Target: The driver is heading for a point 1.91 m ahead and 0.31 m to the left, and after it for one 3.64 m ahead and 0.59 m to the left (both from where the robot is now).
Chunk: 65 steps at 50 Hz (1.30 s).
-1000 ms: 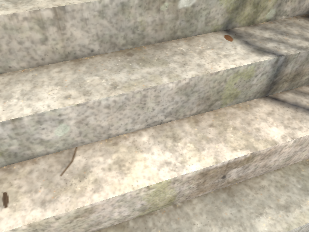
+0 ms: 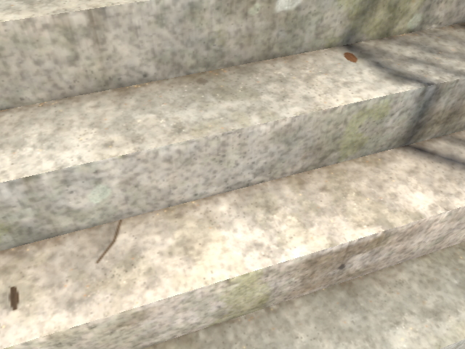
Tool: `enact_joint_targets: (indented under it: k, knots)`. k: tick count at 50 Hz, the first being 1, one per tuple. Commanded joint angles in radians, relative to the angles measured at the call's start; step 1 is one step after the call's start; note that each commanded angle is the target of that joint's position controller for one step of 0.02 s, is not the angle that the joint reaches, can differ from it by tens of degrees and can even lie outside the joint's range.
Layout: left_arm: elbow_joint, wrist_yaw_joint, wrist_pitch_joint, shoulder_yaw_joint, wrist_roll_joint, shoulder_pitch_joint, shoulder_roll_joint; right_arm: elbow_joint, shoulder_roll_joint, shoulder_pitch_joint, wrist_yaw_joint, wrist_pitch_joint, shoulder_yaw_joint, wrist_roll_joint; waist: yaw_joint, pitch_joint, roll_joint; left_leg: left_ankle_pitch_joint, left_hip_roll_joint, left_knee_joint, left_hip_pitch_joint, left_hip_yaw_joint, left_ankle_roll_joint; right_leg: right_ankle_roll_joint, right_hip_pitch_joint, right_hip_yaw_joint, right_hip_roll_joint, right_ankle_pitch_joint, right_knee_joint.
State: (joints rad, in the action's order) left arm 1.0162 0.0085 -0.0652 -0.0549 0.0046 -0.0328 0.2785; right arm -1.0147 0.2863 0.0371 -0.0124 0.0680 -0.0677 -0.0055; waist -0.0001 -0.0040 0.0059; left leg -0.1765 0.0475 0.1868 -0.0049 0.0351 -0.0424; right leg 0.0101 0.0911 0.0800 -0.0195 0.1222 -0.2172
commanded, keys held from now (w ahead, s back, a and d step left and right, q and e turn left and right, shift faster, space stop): w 0.70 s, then no key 0.30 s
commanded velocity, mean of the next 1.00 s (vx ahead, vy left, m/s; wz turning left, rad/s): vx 0.43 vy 0.00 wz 0.00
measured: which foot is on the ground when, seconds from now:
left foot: down 0.00-1.00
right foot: down 0.00-1.00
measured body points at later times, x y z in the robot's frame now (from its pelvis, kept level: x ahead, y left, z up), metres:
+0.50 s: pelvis +0.00 +0.00 +0.00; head +0.00 +0.01 +0.45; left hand +0.15 +0.26 -0.12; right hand +0.15 -0.26 -0.12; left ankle -0.05 +0.09 -0.75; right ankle +0.00 -0.13 -0.75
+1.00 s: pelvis +0.00 +0.00 +0.00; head +0.00 +0.01 +0.45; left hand +0.11 +0.27 -0.14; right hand +0.12 -0.27 -0.13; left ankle -0.05 +0.09 -0.75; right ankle +0.00 -0.13 -0.75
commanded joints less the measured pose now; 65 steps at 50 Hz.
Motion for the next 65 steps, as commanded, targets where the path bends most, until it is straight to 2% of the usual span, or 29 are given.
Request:
enact_joint_targets:
  k: [1,35,38,55,56,59,65]
  knots:
    - [-0.056,0.003,-0.012,0.022,-0.001,0.070,0.117,0.055,0.129,-0.068,-0.003,0.012,0.025,0.001,0.000,-0.077,-0.009,0.247,-0.163,-0.004,0.004,0.090,0.020,-0.012,-0.035,0.074,0.127,-0.231,-0.010]
    - [-0.056,0.004,-0.013,0.028,-0.002,0.066,0.114,0.053,0.130,-0.067,-0.005,0.013,0.025,0.001,0.000,-0.077,-0.008,0.260,-0.163,-0.006,0.008,0.094,0.016,-0.009,-0.037,0.068,0.130,-0.235,-0.008]
    - [-0.041,0.004,-0.012,0.032,-0.001,0.035,0.121,0.038,0.138,-0.038,-0.005,0.011,0.030,0.002,0.001,-0.071,-0.008,0.292,-0.164,0.015,0.007,0.088,0.015,-0.010,-0.040,0.063,0.130,-0.267,-0.031]
    - [0.016,0.009,0.020,0.047,0.002,-0.036,0.121,-0.013,0.131,0.037,-0.012,-0.018,0.044,-0.001,0.004,-0.032,-0.005,0.202,-0.151,0.069,-0.048,0.086,0.005,-0.017,-0.002,0.065,0.119,-0.212,-0.083]
    - [0.020,0.011,0.022,0.047,0.001,-0.040,0.118,-0.016,0.131,0.044,-0.016,-0.019,0.044,0.001,0.003,-0.049,-0.007,0.125,-0.143,0.050,-0.048,0.091,0.005,-0.017,-0.009,0.073,0.112,-0.154,-0.065]
    - [0.014,0.013,0.025,0.044,0.006,-0.015,0.110,-0.008,0.117,0.023,-0.019,-0.019,0.038,-0.004,0.003,-0.019,-0.006,0.049,-0.137,0.013,-0.072,0.098,0.007,-0.014,0.000,0.078,0.108,-0.109,-0.035]
    - [0.010,0.010,0.013,0.040,0.003,-0.016,0.098,0.005,0.110,0.018,-0.014,-0.004,0.032,-0.004,0.005,-0.022,-0.009,0.125,-0.147,-0.001,-0.046,0.096,0.006,-0.016,-0.005,0.072,0.115,-0.151,-0.019]
Keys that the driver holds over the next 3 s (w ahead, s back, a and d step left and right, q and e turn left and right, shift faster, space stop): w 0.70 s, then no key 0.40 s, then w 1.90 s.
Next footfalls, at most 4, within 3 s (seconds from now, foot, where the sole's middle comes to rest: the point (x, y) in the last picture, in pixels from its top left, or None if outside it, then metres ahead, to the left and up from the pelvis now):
none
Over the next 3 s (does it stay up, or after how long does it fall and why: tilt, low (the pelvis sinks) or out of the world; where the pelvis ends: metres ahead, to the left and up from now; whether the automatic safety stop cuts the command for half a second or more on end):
stays up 0.00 0.00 0.00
